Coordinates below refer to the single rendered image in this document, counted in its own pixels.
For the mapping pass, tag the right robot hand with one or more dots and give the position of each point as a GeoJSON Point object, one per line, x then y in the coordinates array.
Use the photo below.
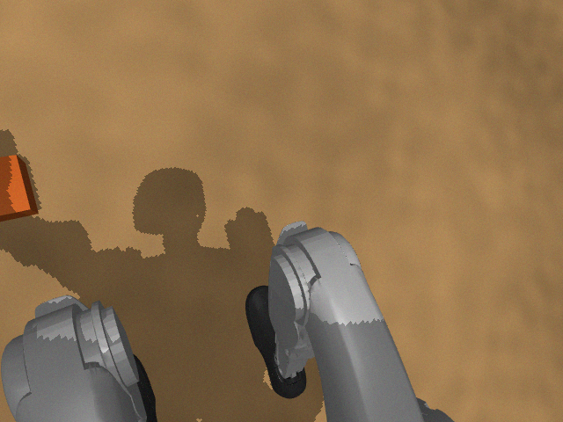
{"type": "Point", "coordinates": [431, 415]}

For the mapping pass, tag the small box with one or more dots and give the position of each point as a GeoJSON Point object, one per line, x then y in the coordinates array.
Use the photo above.
{"type": "Point", "coordinates": [16, 193]}

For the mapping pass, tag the right robot foot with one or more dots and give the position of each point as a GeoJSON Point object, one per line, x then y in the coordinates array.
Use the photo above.
{"type": "Point", "coordinates": [263, 335]}

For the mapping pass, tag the left robot foot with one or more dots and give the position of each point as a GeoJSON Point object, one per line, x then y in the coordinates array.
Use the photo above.
{"type": "Point", "coordinates": [149, 400]}

